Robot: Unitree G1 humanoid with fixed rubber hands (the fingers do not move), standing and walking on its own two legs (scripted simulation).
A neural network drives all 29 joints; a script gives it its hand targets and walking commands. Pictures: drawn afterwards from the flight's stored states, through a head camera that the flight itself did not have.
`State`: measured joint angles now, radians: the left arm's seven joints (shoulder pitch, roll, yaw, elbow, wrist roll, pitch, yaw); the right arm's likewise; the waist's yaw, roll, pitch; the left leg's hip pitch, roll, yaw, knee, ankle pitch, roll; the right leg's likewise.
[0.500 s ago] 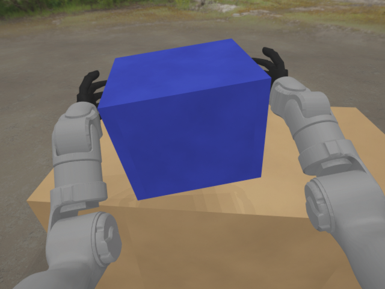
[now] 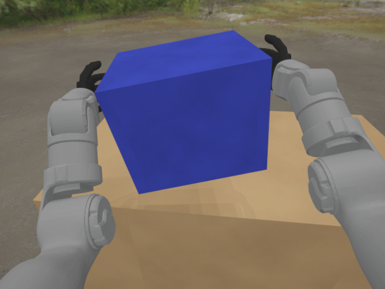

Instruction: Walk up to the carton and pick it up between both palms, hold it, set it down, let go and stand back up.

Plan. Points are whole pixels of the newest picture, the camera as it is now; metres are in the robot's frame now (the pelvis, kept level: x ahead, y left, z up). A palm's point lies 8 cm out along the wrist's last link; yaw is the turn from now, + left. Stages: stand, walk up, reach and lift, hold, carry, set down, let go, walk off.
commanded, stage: hold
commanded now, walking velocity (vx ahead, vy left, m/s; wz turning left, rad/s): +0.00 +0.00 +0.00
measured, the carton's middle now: (188, 108) +0.41 -0.01 +0.25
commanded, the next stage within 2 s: none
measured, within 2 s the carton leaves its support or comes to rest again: neither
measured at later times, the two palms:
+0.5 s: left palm (88, 100) +0.37 +0.19 +0.29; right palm (277, 75) +0.37 -0.18 +0.33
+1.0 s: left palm (88, 100) +0.37 +0.19 +0.30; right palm (277, 75) +0.37 -0.18 +0.33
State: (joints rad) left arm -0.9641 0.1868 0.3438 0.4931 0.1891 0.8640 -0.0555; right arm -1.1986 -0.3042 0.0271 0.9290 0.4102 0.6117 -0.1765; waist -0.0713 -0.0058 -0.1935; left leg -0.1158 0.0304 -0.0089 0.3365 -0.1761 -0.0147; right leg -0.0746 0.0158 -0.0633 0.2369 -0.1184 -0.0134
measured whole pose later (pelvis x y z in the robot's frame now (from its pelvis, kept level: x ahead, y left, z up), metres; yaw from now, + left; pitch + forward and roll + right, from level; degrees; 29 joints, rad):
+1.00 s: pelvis +0.00 +0.00 +0.00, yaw +0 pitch -3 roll -1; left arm -0.95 0.19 0.35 0.48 0.18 0.86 -0.05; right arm -1.17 -0.30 0.03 0.90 0.42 0.62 -0.19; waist -0.08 0.00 -0.19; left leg -0.12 0.03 -0.02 0.34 -0.18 -0.02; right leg -0.07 0.02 -0.07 0.24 -0.12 -0.01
